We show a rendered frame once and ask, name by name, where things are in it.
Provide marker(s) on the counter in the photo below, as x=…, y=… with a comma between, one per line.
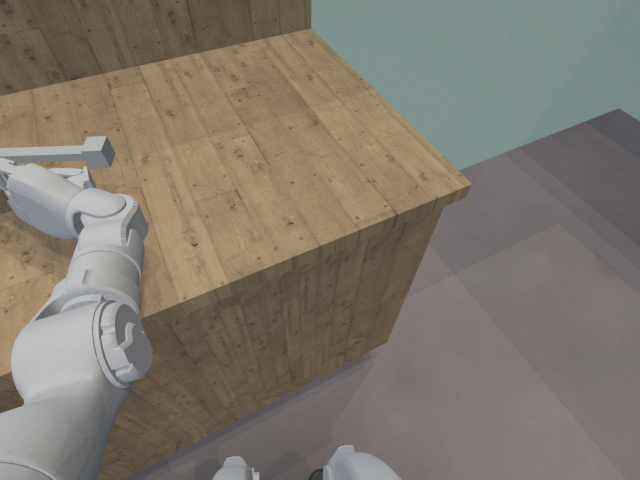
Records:
x=289, y=205

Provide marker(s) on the left robot hand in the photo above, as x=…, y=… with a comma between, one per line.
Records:
x=40, y=196

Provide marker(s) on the tap lever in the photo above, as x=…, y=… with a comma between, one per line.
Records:
x=97, y=151

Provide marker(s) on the left robot forearm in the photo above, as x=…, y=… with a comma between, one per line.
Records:
x=108, y=259

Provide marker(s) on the right robot thigh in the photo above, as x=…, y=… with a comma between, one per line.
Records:
x=358, y=466

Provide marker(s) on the left robot upper arm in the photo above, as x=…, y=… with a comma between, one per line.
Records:
x=74, y=370

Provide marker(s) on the left robot shin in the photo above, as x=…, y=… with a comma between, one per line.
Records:
x=236, y=460

